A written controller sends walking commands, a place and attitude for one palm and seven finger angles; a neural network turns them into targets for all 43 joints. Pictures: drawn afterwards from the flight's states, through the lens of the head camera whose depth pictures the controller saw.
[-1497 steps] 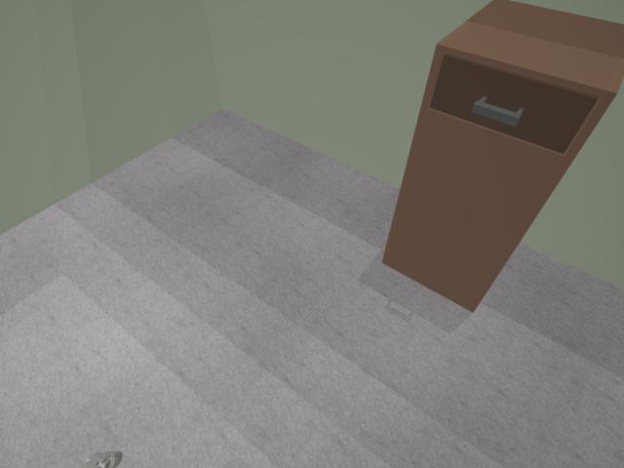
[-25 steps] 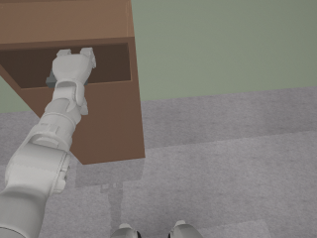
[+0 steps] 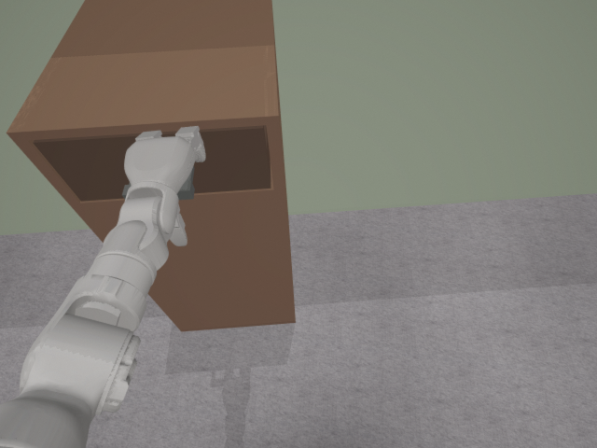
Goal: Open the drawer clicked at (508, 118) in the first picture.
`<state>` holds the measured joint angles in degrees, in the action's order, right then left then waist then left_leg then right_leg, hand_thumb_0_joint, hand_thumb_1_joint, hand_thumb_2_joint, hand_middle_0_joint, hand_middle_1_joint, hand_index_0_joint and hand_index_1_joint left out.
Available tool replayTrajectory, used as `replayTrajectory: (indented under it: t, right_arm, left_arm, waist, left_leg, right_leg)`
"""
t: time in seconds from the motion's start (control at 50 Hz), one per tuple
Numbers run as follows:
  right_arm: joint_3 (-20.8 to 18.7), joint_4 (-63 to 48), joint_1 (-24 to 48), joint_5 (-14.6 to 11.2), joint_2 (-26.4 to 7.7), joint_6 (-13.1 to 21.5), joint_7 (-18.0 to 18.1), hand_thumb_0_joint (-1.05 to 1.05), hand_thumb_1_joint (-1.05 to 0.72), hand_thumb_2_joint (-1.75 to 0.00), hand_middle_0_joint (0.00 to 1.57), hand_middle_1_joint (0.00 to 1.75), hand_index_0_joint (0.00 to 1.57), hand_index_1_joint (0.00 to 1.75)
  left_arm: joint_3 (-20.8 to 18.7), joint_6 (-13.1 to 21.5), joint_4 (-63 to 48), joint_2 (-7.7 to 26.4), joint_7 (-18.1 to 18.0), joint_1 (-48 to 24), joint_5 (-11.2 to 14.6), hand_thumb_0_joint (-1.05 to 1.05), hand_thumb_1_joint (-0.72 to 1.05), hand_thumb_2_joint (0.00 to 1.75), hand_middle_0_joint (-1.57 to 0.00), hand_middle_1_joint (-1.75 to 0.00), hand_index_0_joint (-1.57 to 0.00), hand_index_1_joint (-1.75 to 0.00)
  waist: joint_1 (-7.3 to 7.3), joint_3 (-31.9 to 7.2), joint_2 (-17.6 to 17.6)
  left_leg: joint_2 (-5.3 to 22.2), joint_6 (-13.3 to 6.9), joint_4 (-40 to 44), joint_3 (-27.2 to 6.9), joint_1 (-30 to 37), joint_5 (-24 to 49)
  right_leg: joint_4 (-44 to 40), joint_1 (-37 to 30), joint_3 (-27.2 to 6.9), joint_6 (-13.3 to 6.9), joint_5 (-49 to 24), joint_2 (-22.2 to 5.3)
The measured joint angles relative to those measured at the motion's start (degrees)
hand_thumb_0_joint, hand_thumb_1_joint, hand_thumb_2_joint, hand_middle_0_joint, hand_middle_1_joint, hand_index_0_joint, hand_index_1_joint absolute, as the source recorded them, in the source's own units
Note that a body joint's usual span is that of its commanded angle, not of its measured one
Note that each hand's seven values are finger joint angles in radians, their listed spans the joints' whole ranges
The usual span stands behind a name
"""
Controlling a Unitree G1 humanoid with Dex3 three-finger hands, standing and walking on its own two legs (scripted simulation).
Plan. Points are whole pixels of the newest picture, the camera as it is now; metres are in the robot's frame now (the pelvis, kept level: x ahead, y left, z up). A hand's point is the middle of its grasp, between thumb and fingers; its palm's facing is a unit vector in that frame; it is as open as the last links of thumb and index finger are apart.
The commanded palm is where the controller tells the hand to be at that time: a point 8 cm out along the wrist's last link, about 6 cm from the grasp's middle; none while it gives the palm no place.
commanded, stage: lift the fingers back up to retry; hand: left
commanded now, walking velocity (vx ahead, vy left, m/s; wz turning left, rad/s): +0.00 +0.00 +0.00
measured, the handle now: (161, 182) +0.52 +0.20 +0.03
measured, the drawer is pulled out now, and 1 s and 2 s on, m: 0.00 0.00 0.00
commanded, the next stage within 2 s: re-aim the fingers above the handle in 0.16 s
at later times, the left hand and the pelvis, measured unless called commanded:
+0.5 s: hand (170, 179) +0.47 +0.17 +0.08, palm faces -0.04 -0.03 -1.00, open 13.4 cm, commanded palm +0.47 +0.18 +0.15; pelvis +0.02 -0.03 +0.00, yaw +2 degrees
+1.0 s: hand (169, 178) +0.48 +0.17 +0.08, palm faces -0.04 -0.02 -1.00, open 13.3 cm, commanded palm +0.47 +0.19 +0.15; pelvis +0.00 -0.03 +0.00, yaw +1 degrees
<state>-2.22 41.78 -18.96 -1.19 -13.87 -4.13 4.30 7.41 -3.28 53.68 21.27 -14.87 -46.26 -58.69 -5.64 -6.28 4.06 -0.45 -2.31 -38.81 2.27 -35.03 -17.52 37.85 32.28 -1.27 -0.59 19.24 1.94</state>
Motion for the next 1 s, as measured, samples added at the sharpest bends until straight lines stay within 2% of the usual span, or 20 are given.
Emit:
replayTrajectory:
  t: [0.14,0.26,0.4,0.68,1.0]
  right_arm:
    - [-0.3,0.1,2.4,-0.4,-0.5,-0.9,-0.7,0.01,-0.91,-0.89,0.20,0.30,0.20,0.30]
    - [-0.2,-1.3,4.2,-0.6,-0.7,-1.8,-0.9,0.01,-0.91,-0.89,0.20,0.30,0.20,0.30]
    - [-0.4,-2.1,4.8,-0.5,-0.9,-2.4,-0.8,0.00,-0.91,-0.89,0.20,0.30,0.20,0.30]
    - [-0.7,-0.8,2.5,-0.8,-1.2,-2.7,-0.6,0.01,-0.91,-0.89,0.20,0.30,0.20,0.30]
    - [0.0,-0.4,0.4,-1.1,-1.1,-1.1,0.1,0.01,-0.91,-0.89,0.20,0.30,0.20,0.30]
  left_arm:
    - [1.9,-1.1,-1.9,-0.7,2.1,0.9,1.0,0.00,-0.49,0.30,-0.40,-1.22,-0.44,-1.22]
    - [2.2,-0.9,-2.3,-0.5,4.4,1.3,1.4,0.00,-0.49,0.30,-0.37,-1.21,-0.43,-1.22]
    - [1.6,1.0,-3.5,0.8,5.7,2.1,1.1,0.00,-0.49,0.30,-0.35,-1.21,-0.41,-1.22]
    - [1.0,2.1,-1.7,2.4,5.1,0.9,1.2,0.00,-0.49,0.30,-0.36,-1.21,-0.41,-1.21]
    - [-1.8,4.6,2.5,4.2,4.4,-1.7,-0.1,0.00,-0.49,0.30,-0.39,-1.22,-0.42,-1.22]
  waist:
    - [1.89,-0.2,0.1]
    - [2.56,-0.2,-0.1]
    - [2.85,-0.1,-0.6]
    - [2.11,0.3,-0.1]
    - [0.00,0.6,-0.2]
  left_leg:
    - [-0.2,0.6,2.4,-0.7,4.1,-0.1]
    - [-0.1,1.2,3.3,-1.3,5.7,-0.2]
    - [0.3,1.9,3.1,-1.9,5.8,-0.4]
    - [0.5,2.4,2.2,-2.3,4.4,-0.3]
    - [0.8,1.9,1.5,-1.5,2.3,0.7]
  right_leg:
    - [-1.9,-4.1,0.6,-0.6,0.6,-0.1]
    - [-2.3,-5.6,1.2,-1.3,1.1,0.1]
    - [-1.9,-5.6,1.8,-2.0,1.6,0.4]
    - [-0.6,-4.2,2.2,-2.5,1.8,0.7]
    - [-0.2,-1.9,1.5,-2.0,0.3,0.9]
